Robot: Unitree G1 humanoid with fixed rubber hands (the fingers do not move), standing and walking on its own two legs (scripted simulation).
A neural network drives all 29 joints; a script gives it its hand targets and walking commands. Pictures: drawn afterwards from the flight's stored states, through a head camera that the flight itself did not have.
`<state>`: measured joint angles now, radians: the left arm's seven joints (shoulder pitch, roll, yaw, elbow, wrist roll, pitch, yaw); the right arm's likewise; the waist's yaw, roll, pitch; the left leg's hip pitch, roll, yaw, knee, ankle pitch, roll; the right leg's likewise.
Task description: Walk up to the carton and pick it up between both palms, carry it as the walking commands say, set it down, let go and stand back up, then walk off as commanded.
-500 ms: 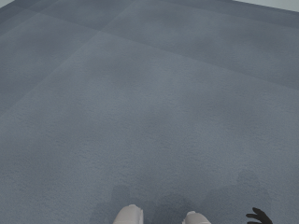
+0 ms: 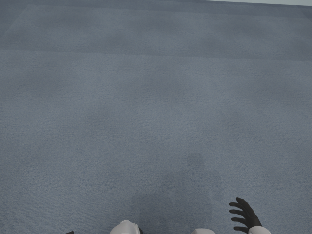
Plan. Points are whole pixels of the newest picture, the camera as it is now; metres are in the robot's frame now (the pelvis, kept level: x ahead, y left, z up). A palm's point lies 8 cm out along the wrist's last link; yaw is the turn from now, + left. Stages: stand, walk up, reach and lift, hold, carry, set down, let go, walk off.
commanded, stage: walk off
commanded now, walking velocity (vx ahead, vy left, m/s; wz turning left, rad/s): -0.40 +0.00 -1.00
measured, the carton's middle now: out of the picture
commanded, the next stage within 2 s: stand in 1.12 s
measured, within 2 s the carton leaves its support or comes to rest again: neither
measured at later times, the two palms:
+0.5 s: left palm out of the picture +0.05 +0.27 -0.14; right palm out of the picture -0.20 -0.19 -0.09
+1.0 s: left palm out of the picture -0.06 +0.34 -0.12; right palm out of the picture -0.49 +0.03 -0.14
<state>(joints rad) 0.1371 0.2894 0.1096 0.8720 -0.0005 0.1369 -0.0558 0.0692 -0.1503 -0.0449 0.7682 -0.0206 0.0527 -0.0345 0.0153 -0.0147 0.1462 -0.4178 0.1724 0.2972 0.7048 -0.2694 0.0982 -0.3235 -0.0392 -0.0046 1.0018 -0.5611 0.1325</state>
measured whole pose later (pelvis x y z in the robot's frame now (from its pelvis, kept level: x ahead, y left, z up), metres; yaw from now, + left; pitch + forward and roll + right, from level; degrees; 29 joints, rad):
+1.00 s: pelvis -0.31 +0.25 -0.01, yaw -59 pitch -1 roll -1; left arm 0.22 0.22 0.06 0.85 0.03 0.11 -0.01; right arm 0.13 -0.26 -0.09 0.85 -0.01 0.12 -0.02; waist 0.01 0.06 0.13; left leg -0.65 0.10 0.09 1.18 -0.42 -0.05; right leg -0.35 -0.02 0.08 0.71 -0.36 0.07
